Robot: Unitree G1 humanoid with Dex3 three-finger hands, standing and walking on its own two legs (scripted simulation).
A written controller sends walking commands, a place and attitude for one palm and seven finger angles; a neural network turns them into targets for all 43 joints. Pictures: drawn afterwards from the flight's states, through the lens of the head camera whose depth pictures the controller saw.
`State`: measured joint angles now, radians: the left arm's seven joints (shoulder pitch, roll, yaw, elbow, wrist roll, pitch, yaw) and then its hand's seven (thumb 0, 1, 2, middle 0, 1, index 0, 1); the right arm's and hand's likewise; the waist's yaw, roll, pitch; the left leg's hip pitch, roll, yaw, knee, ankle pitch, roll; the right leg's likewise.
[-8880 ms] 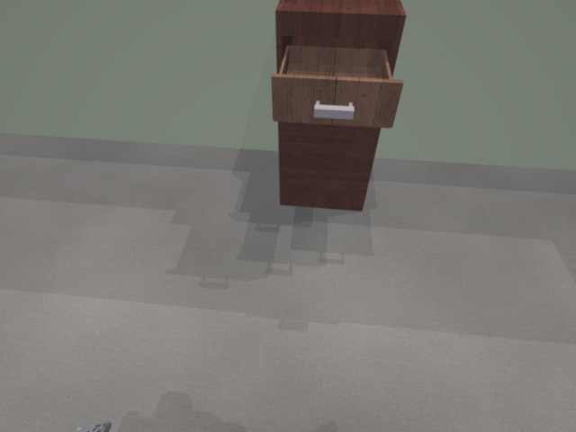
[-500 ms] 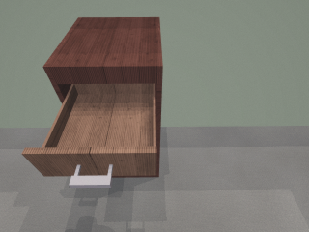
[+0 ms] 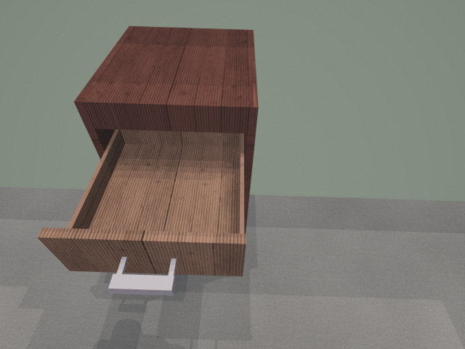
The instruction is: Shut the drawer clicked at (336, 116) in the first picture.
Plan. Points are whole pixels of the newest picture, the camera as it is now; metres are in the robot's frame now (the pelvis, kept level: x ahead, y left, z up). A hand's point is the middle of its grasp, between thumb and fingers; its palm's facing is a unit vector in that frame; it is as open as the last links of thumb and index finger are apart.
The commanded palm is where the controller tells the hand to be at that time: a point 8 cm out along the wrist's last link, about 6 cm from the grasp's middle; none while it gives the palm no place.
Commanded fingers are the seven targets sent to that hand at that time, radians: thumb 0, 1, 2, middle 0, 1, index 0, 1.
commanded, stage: come to a stop and stand still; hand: left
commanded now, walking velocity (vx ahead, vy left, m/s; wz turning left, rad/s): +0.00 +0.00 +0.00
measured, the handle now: (146, 273) +0.25 +0.18 -0.04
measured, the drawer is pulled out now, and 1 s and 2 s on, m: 0.30 0.29 0.28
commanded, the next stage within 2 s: look again from close up in 0.02 s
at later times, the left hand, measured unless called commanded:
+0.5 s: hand out of the picture -0.01 +0.16 -0.17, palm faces +0.05 -0.98 -0.19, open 7.4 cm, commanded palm none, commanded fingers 0.00 0.90 0.90 -0.20 -0.30 -0.20 -0.30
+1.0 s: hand (136, 342) +0.14 +0.17 -0.05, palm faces +0.24 -0.96 -0.12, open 7.0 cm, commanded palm +0.08 +0.20 -0.05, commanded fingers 0.00 0.90 0.90 -0.46 -0.58 -0.46 -0.58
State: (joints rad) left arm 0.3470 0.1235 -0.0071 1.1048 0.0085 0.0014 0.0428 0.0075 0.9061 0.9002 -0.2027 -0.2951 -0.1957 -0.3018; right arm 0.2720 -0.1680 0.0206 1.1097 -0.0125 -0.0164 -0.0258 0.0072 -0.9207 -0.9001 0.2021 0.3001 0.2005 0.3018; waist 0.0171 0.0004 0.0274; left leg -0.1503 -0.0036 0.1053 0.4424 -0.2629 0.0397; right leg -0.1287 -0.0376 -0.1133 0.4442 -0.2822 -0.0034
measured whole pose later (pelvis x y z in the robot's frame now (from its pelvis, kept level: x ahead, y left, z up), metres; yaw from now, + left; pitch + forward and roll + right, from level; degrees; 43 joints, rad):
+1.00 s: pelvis -0.02 -0.01 -0.02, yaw +1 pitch +5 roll +0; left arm 0.50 0.15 0.04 0.17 -0.18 -0.19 0.07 0.04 0.96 0.90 -0.29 -0.39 -0.23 -0.38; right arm 0.28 -0.29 -0.03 0.76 0.01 -0.30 -0.04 0.02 -0.92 -0.90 0.20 0.30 0.20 0.30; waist -0.04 0.04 -0.08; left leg -0.46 0.01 0.09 0.71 -0.34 0.03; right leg -0.43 -0.05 -0.13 0.72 -0.37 -0.03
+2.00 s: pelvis -0.03 -0.02 -0.06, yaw +2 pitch +8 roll -1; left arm 0.81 0.17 0.00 -0.40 -0.19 -0.35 -0.13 0.02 0.90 0.90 -1.27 -1.45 -1.26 -1.46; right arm 0.20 -0.20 0.00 0.46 0.04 -0.21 -0.03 0.01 -0.90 -0.90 0.20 0.30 0.20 0.30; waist 0.03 0.05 -0.12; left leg -0.67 0.05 0.04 0.99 -0.46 0.02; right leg -0.61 -0.03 -0.16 0.95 -0.48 -0.04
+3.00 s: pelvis -0.03 -0.01 -0.05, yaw +2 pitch +7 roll -2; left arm 0.80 0.17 0.04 -0.38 -0.22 -0.33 -0.18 0.02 0.90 0.90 -1.40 -1.60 -1.40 -1.60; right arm 0.23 -0.22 0.01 0.51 0.04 -0.26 -0.03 0.01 -0.90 -0.90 0.21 0.30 0.20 0.30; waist 0.03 0.05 -0.11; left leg -0.63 0.05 0.03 0.96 -0.44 0.02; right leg -0.56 -0.03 -0.17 0.91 -0.46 -0.04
